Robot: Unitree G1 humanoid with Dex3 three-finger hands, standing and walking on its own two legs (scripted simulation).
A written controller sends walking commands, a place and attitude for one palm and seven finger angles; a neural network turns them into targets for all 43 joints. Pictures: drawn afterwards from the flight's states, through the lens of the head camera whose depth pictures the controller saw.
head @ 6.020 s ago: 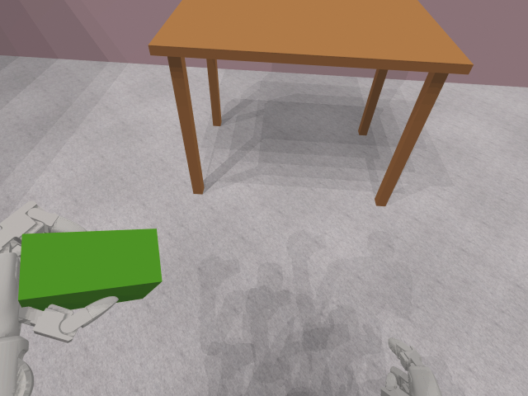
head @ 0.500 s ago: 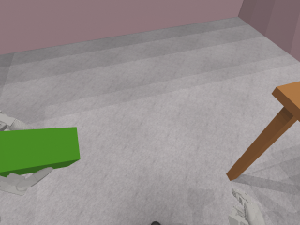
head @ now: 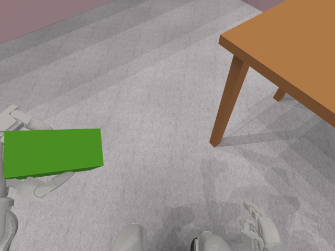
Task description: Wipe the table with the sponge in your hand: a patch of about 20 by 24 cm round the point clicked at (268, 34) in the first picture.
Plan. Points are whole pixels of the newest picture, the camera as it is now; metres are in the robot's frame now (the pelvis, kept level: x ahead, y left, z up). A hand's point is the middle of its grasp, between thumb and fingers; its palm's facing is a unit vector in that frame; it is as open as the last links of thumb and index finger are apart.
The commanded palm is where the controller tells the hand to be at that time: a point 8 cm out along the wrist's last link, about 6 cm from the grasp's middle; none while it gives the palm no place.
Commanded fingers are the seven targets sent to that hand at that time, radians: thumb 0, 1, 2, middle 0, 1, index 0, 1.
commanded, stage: turn to face it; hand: left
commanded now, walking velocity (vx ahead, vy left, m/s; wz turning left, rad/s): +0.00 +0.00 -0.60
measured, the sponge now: (70, 153) +0.26 +0.18 +0.15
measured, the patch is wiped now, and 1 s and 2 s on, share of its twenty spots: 0.00 0.00 0.00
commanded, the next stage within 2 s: none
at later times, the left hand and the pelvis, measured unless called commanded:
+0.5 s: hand (93, 172) +0.22 +0.12 +0.19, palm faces +0.12 -0.91 -0.39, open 10.2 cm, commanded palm +0.18 +0.18 +0.19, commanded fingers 0.00 0.10 1.30 -1.20 -1.60 -1.20 -1.60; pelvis -0.06 -0.03 +0.01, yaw -20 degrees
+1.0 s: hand (176, 225) +0.15 +0.00 +0.20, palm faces -0.15 -0.88 -0.46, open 10.2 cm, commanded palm +0.14 +0.06 +0.19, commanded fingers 0.00 0.10 1.30 -1.20 -1.60 -1.20 -1.60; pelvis -0.15 -0.08 +0.01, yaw -35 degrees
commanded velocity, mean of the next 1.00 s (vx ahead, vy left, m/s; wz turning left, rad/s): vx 0.00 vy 0.00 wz -0.60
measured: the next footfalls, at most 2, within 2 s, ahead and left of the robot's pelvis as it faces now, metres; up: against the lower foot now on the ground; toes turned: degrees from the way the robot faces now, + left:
left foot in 0.24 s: +0.04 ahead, +0.12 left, +0.00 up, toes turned -5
right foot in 0.56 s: -0.07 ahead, -0.18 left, +0.00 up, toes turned -28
